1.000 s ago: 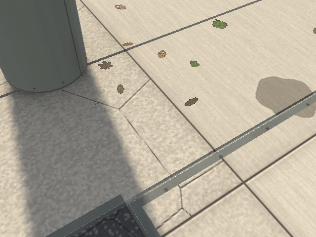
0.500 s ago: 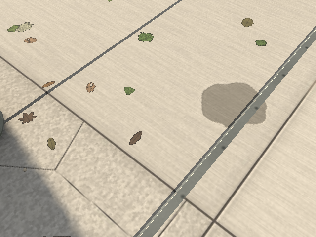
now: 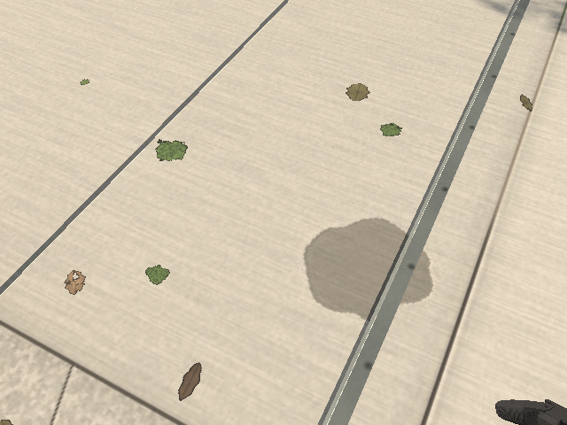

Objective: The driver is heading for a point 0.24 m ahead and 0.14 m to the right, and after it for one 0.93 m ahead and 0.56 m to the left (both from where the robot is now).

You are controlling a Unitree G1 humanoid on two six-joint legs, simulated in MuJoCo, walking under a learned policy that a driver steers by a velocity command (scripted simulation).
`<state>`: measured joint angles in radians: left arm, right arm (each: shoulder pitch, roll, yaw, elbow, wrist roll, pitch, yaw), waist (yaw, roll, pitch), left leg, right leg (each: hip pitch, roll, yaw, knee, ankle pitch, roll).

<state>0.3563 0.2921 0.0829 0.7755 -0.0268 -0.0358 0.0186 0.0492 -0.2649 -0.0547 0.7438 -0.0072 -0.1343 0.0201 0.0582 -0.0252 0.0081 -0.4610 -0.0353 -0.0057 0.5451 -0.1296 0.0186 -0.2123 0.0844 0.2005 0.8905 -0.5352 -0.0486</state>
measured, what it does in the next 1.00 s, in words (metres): walks ahead, turning left: right foot, then left foot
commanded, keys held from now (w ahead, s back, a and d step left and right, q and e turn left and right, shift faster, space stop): w+e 0.08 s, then e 0.04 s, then q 0.72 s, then w+q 0.16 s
